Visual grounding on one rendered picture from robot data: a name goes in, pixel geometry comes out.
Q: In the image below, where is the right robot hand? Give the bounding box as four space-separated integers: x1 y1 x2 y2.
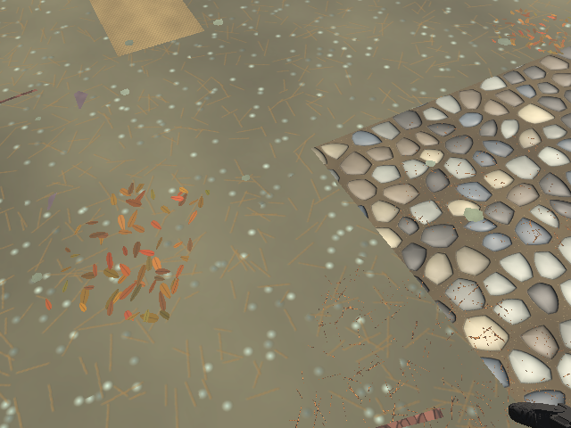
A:
509 402 571 428

